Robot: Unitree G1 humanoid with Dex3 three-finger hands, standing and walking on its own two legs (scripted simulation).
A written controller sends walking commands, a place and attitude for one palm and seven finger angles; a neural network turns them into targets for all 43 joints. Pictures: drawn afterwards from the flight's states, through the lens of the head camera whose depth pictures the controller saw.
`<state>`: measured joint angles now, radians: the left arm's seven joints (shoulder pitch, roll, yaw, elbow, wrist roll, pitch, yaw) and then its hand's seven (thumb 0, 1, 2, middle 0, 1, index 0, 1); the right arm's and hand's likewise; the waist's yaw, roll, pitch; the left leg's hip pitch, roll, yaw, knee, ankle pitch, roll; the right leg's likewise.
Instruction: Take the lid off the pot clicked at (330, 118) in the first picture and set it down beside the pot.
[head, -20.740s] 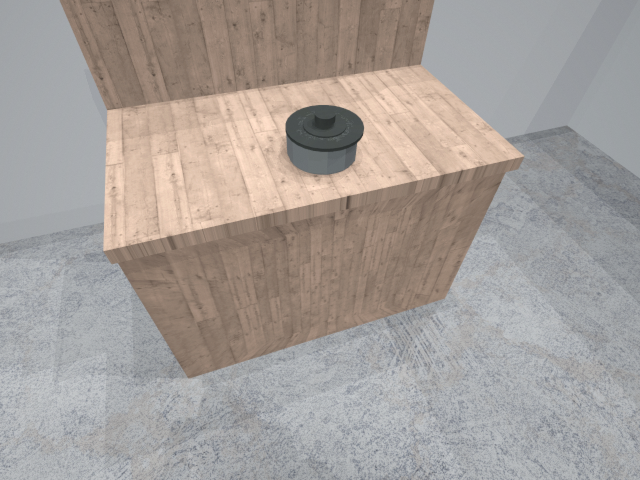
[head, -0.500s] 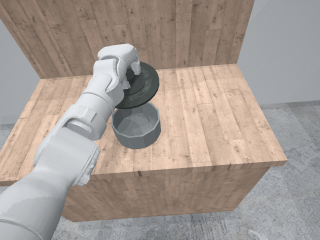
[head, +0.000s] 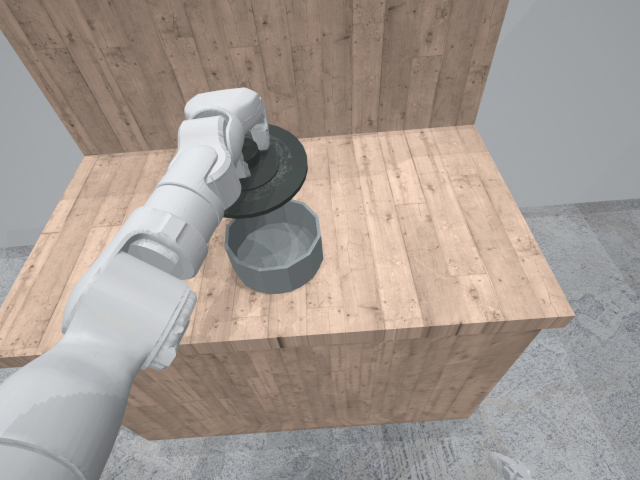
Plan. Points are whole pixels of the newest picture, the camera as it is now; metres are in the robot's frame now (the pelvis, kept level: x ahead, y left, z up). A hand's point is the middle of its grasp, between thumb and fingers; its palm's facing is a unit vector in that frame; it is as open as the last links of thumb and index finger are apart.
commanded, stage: move the lid sideways beside the pot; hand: left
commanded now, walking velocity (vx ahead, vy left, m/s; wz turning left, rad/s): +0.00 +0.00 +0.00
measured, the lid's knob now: (242, 154) +0.51 +0.09 +0.14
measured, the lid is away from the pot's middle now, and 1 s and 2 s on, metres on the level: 0.02 0.14 0.23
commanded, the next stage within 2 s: lower the lid onto the table in 1.82 s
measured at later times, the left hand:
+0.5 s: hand (191, 161) +0.48 +0.15 +0.16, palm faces -0.27 -0.04 -0.96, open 7.5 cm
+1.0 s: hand (142, 164) +0.48 +0.21 +0.16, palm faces -0.30 -0.04 -0.95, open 7.5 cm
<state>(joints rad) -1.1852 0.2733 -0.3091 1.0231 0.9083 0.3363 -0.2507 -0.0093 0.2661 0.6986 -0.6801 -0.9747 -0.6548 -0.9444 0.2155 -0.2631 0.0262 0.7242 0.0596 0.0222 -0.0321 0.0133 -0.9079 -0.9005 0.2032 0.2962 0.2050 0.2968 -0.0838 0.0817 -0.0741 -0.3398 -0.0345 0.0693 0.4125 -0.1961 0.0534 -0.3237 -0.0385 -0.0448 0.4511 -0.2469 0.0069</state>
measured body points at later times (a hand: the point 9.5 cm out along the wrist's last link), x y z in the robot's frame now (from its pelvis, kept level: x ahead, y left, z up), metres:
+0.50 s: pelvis +0.00 +0.00 +0.00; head +0.04 -0.03 +0.45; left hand +0.49 +0.15 +0.22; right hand +0.11 -0.26 -0.13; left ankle +0.00 +0.09 -0.74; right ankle -0.02 -0.12 -0.74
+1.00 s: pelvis +0.01 +0.01 +0.00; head +0.05 +0.00 +0.45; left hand +0.49 +0.21 +0.22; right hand +0.10 -0.25 -0.13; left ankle +0.00 +0.09 -0.74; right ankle -0.02 -0.12 -0.74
